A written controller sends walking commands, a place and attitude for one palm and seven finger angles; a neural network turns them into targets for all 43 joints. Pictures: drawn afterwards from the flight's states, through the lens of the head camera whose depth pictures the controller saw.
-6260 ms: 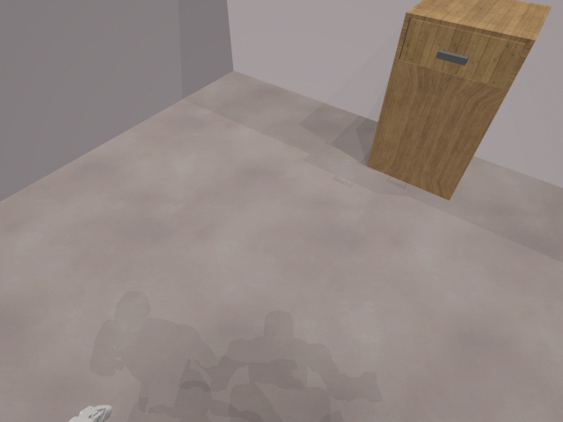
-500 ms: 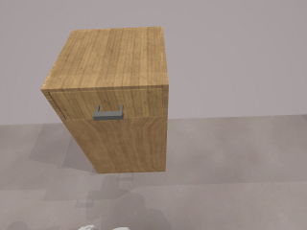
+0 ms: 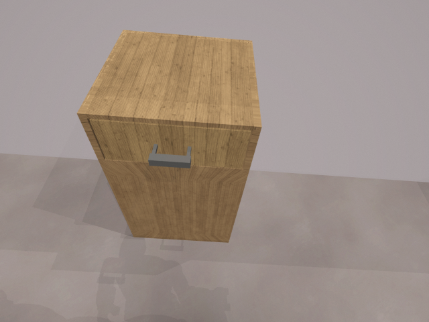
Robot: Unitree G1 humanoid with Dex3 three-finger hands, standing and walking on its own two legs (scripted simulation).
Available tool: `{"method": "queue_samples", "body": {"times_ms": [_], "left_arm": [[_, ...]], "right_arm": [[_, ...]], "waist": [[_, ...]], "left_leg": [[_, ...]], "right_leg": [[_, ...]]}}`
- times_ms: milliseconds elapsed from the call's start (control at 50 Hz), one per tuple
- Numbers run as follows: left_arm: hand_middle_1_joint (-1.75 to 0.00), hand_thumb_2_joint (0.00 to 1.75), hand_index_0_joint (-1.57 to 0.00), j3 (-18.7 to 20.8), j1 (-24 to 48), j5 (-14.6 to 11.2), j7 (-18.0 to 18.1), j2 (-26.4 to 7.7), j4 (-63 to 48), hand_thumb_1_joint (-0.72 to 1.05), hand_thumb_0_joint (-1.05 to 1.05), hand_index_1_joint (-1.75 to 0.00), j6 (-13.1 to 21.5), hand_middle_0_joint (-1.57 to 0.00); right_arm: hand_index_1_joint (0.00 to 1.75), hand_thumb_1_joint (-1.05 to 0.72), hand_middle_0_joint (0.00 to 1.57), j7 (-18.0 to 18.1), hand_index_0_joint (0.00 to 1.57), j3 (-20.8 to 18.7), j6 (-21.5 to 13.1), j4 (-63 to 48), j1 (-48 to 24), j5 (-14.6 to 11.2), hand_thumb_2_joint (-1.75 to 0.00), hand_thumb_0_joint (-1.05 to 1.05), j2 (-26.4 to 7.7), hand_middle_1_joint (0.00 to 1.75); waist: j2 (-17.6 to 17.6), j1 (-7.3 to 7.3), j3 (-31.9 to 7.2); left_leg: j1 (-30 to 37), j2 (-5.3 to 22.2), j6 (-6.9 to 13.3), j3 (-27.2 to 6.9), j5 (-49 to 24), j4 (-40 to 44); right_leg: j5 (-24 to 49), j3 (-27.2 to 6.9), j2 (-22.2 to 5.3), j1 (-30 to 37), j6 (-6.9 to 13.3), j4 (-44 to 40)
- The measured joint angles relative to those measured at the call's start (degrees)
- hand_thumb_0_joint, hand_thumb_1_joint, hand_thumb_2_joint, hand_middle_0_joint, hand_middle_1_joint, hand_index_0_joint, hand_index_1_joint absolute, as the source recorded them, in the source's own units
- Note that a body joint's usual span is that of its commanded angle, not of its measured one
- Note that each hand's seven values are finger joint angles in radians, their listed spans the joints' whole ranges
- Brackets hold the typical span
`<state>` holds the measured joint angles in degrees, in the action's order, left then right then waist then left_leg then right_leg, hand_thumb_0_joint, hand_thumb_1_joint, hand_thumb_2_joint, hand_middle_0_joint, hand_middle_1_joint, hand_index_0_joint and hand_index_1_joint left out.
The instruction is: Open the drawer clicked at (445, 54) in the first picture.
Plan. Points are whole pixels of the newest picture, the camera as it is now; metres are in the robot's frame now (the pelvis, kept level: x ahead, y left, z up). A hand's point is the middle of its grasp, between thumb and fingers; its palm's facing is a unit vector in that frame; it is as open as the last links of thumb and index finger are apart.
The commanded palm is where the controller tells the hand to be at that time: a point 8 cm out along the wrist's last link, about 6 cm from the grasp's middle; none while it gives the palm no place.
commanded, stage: come to a stop and stand still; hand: left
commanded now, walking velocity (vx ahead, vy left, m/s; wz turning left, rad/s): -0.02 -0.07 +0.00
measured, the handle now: (171, 154) +0.53 +0.16 -0.08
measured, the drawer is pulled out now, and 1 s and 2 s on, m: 0.00 0.00 0.00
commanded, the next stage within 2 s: look again from close up in 1.46 s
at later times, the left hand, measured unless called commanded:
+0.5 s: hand out of the picture -0.01 +0.10 -0.17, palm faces +0.01 -0.98 -0.22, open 7.2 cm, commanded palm none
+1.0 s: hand out of the picture -0.01 +0.07 -0.18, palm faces +0.07 -0.98 -0.17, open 7.3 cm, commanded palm none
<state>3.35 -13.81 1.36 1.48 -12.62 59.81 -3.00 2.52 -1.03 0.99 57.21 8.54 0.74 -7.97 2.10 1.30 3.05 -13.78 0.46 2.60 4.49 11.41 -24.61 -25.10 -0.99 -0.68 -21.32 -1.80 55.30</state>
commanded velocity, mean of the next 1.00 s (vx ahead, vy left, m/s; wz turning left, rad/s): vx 0.00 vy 0.00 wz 0.00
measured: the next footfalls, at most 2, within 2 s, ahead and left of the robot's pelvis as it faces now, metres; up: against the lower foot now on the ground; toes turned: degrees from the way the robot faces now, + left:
right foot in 0.22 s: -0.02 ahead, -0.16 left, +0.00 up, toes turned -2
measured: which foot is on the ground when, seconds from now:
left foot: down 0.00-1.00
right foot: up 0.00-0.20, down 0.22-1.00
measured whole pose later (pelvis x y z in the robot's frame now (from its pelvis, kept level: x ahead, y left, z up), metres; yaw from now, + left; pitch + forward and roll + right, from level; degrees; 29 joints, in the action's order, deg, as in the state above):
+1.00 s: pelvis +0.02 -0.08 -0.01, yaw +1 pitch -1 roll +1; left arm 0.4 -19.1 0.8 2.7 -5.2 65.8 0.3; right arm 3.1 -0.8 0.6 65.8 14.1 0.3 -8.4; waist 0.1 0.2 1.5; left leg -10.9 4.5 -4.1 1.8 13.3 -25.3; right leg -21.0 4.1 1.1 -2.3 2.8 23.9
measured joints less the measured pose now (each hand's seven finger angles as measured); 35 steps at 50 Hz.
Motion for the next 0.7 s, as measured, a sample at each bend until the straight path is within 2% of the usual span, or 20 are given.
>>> {"method": "queue_samples", "body": {"times_ms": [80, 140, 220, 300, 420, 560, 700], "left_arm": [[-0.3, 0.9, -0.2, -0.4, -0.81, -0.06, -0.22, 0.36, 1.56, 0.91, 0.0, -0.3, -0.57, -0.2], [-0.3, 0.9, -0.2, -0.84, -0.29, -0.2, -0.24, 0.95, 2.24, 0.91, 0.0, -0.3, -0.56, -0.2], [-0.3, 0.9, -0.2, -1.52, 0.25, -0.23, -0.03, 1.58, 2.43, 0.91, 0.0, -0.3, 1.01, -0.2], [-0.3, 0.9, -0.2, -2.66, 0.23, -0.3, 0.26, 4.05, 3.78, 0.91, 0.0, -0.3, 2.08, -0.2], [-0.3, 0.9, -0.21, -2.82, -1.06, -0.72, 0.64, 4.41, 4.5, 0.94, 0.01, -0.3, 2.21, -0.21], [-0.3, 0.9, -0.2, -2.78, -2.67, -1.02, 0.57, 5.57, 5.15, 0.93, 0.01, -0.3, 2.37, -0.2], [-0.3, 0.9, -0.2, -3.05, -4.23, -1.09, 0.65, 7.47, 6.0, 0.92, 0.0, -0.3, 2.92, -0.2]], "right_arm": [[0.3, -0.92, 0.2, 0.05, 0.2, -0.36, -0.33, 1.09, 1.05, -0.01, -0.89, 0.0, -0.42, 0.3], [0.3, -0.92, 0.2, -0.24, 0.2, -0.72, -0.11, 2.32, 2.16, 0.12, -0.89, 0.0, -1.03, 0.3], [0.3, -0.92, 0.2, -0.65, 0.2, -1.16, 0.23, 4.45, 4.34, -0.25, -0.89, 0.0, -1.57, 0.3], [0.3, -0.91, 0.2, -1.02, 0.2, -1.1, 1.17, 6.94, 6.87, -0.26, -0.89, 0.0, -2.73, 0.3], [0.3, -0.91, 0.19, -1.13, 0.2, -0.17, 1.08, 9.47, 10.67, 0.03, -0.89, 0.0, -1.47, 0.3], [0.3, -0.91, 0.19, -0.74, 0.2, 0.37, 0.91, 10.87, 12.92, 0.02, -0.89, 0.0, 0.31, 0.3], [0.3, -0.91, 0.19, -0.21, 0.2, 0.56, 0.26, 10.93, 11.83, -0.29, -0.89, 0.0, 1.35, 0.3]], "waist": [[-0.62, -1.02, -0.59], [-1.23, -1.87, -0.81], [-0.92, -2.23, -1.46], [-4.22, -3.31, -2.17], [-4.38, -3.74, -2.77], [-3.77, -3.49, -1.8], [-3.13, -2.68, -1.03]], "left_leg": [[0.73, 0.5, -0.42, 0.46, -1.35, 1.95], [0.5, 0.81, -1.04, 0.56, -1.96, 2.1], [-0.97, 0.36, -2.5, 1.1, -1.69, -0.17], [-0.09, 2.05, -3.69, -0.66, -1.36, -0.2], [0.84, 3.76, -5.31, -2.1, -2.53, 0.63], [0.59, 4.75, -6.4, -3.06, -1.92, 0.22], [1.11, 4.76, -6.92, -3.26, -1.22, 0.57]], "right_leg": [[-1.63, 0.6, -1.28, 4.24, -0.49, -6.45], [-1.72, 1.43, -1.85, 7.37, -0.04, -13.37], [6.37, 2.15, -2.62, 12.64, 1.03, -27.78], [6.89, 3.62, -0.63, 14.1, 2.35, -28.62], [7.16, 4.56, 1.43, 15.38, 4.03, -29.66], [6.85, 5.35, 2.56, 15.88, 5.07, -30.35], [6.32, 5.55, 2.63, 16.74, 5.23, -31.23]]}}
